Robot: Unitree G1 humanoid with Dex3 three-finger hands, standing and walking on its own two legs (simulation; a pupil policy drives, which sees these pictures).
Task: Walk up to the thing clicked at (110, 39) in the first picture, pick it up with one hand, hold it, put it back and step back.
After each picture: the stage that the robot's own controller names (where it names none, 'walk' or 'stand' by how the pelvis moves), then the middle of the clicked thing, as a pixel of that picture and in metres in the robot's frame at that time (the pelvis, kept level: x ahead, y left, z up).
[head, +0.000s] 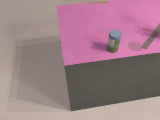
stand; (113, 41) +0.68 -0.15 -0.10
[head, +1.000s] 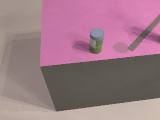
sink last; (96, 41) +0.62 -0.03 -0.07
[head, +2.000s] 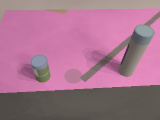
stand; (41, 69) +0.46 +0.19 -0.07
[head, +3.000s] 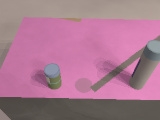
stand; (53, 76) +0.45 +0.16 -0.10
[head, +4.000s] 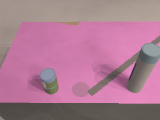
stand; (49, 81) +0.43 +0.18 -0.10
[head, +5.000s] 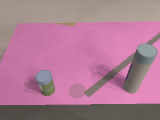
stand; (46, 83) +0.43 +0.19 -0.10
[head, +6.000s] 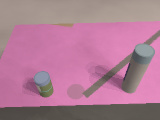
stand; (44, 84) +0.42 +0.20 -0.10
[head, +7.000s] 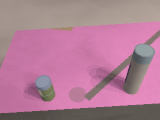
rise first; (45, 88) +0.40 +0.21 -0.10
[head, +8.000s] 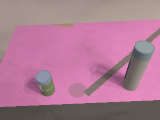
go down; (45, 83) +0.42 +0.21 -0.10
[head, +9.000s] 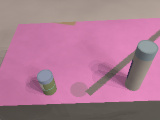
go down; (47, 82) +0.42 +0.21 -0.10
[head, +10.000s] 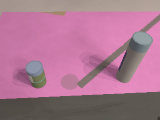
go down; (36, 74) +0.44 +0.20 -0.08
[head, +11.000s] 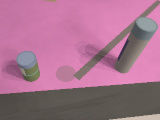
go down; (29, 67) +0.44 +0.20 -0.04
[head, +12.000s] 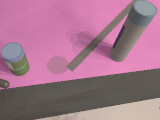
close in; (16, 60) +0.44 +0.21 -0.01
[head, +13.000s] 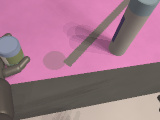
close; (12, 55) +0.45 +0.20 +0.01
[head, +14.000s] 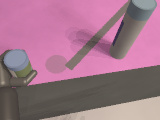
lift; (20, 67) +0.40 +0.18 +0.01
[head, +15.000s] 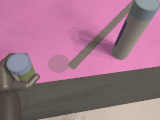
lift; (23, 71) +0.39 +0.18 +0.00
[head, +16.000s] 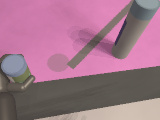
lift; (18, 72) +0.38 +0.19 +0.00
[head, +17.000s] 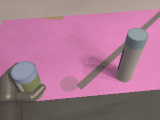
hold; (29, 82) +0.32 +0.18 +0.09
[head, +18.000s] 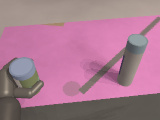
crouch; (27, 77) +0.32 +0.19 +0.11
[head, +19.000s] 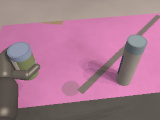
crouch; (24, 62) +0.38 +0.20 +0.11
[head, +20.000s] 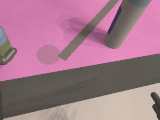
lower; out of the picture +0.47 +0.22 +0.02
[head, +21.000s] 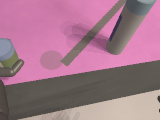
lower; (6, 57) +0.44 +0.21 +0.01
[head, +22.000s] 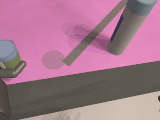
lower; (9, 59) +0.43 +0.21 +0.01
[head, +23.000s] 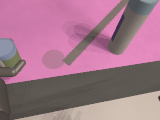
lower; (8, 57) +0.43 +0.21 +0.01
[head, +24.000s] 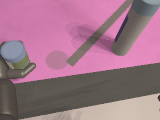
draw back; (17, 59) +0.43 +0.19 +0.01
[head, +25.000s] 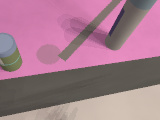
rise; (7, 53) +0.43 +0.19 +0.02
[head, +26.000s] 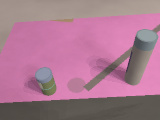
sink last; (46, 81) +0.41 +0.19 -0.04
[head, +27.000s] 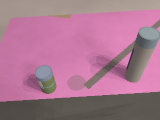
stand; (46, 80) +0.41 +0.19 -0.05
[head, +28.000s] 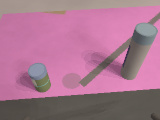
stand; (40, 78) +0.41 +0.19 -0.03
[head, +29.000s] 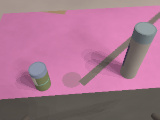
stand; (40, 77) +0.41 +0.19 -0.03
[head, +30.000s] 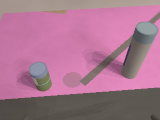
stand; (41, 77) +0.41 +0.19 -0.03
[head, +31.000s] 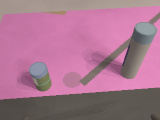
stand; (41, 77) +0.41 +0.19 -0.03
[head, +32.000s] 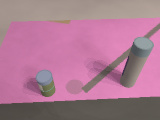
stand; (46, 83) +0.41 +0.18 -0.08
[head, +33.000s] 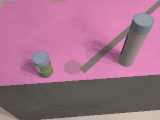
walk; (43, 65) +0.46 +0.18 -0.08
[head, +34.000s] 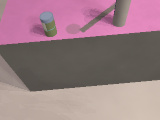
walk; (48, 24) +0.69 +0.21 -0.07
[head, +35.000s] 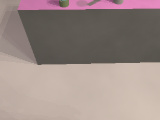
stand; out of the picture +1.01 +0.15 -0.07
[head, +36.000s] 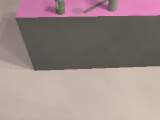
stand; (59, 4) +1.01 +0.18 -0.09
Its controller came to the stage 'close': yes
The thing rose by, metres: 0.21
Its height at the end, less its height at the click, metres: +0.00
